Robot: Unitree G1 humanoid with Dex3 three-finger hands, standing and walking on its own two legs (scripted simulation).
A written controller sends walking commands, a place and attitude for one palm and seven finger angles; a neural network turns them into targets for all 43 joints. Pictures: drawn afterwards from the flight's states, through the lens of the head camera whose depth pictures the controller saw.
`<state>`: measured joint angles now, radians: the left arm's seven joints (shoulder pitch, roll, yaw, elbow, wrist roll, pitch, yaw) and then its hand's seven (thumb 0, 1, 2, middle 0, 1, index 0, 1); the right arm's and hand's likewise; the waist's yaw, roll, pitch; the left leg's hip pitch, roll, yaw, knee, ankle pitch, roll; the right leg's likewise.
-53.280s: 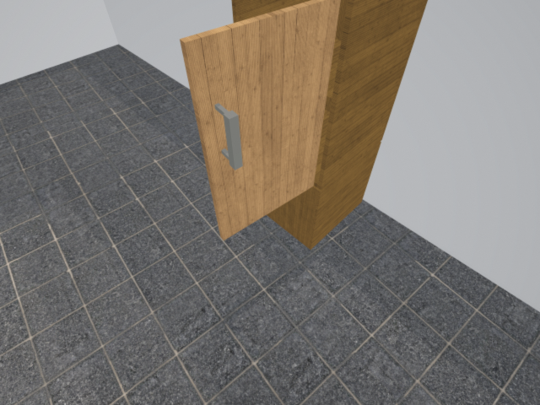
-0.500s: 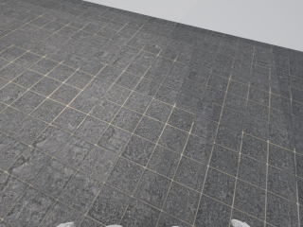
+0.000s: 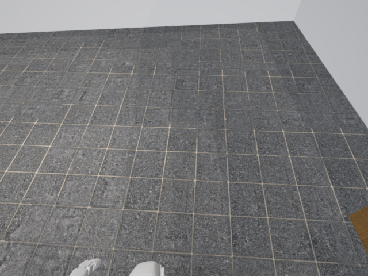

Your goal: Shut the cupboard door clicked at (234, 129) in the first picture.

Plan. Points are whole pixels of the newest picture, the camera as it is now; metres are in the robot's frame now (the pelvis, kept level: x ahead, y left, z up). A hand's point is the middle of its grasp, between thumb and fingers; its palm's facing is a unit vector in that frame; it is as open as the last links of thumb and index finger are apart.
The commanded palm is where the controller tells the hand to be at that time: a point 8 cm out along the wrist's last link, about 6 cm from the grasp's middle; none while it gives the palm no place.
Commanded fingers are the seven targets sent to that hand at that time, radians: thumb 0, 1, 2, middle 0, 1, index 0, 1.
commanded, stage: turn to face it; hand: left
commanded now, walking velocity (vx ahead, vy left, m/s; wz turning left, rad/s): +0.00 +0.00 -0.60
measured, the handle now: out of the picture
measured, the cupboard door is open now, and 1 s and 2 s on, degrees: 22 22 22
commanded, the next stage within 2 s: take the last steps up to it in 1.80 s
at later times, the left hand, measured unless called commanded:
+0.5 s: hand (108, 253) +0.19 +0.21 -0.15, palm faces -0.29 -0.93 -0.21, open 7.4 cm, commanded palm none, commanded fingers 0.00 0.90 0.90 -0.20 -0.30 -0.20 -0.30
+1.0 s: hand (130, 242) +0.22 +0.16 -0.18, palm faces -0.55 -0.82 -0.18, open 7.4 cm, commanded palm none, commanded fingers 0.00 0.90 0.90 -0.20 -0.30 -0.20 -0.30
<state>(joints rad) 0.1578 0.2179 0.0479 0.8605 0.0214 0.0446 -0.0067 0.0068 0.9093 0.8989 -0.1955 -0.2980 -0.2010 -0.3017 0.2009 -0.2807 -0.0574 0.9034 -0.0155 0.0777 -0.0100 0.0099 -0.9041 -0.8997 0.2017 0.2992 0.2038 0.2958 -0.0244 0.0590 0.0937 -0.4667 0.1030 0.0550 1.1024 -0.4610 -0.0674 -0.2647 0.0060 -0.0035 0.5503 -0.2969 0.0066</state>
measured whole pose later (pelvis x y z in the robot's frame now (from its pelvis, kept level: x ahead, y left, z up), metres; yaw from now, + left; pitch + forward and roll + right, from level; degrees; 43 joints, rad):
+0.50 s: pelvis +0.02 +0.04 +0.01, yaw -18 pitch +0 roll -3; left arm 0.13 0.27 0.09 0.88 0.02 0.09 -0.04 0.01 0.91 0.90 -0.19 -0.30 -0.20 -0.30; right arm 0.23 -0.21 -0.02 0.87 -0.03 0.02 -0.02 0.01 -0.90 -0.90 0.21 0.30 0.21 0.30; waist -0.01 0.00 0.10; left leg -0.21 0.15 0.22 0.53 -0.31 0.00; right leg -0.41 -0.03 -0.05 0.90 -0.45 0.05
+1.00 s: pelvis +0.04 +0.04 +0.00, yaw -36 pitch +1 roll -1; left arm 0.19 0.25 0.07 0.90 0.02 0.08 -0.02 0.01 0.91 0.90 -0.20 -0.30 -0.20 -0.30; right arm 0.17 -0.23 -0.03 0.85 -0.02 0.02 -0.01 0.01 -0.90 -0.90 0.20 0.30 0.20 0.30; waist 0.01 -0.06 0.07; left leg -0.32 0.05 0.06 0.62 -0.32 -0.01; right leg -0.40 0.04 0.11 0.75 -0.43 0.02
